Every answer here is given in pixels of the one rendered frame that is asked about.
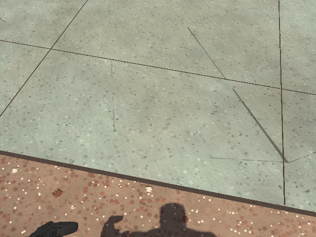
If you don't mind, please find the left robot hand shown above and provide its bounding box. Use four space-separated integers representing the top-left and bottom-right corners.
27 221 79 237

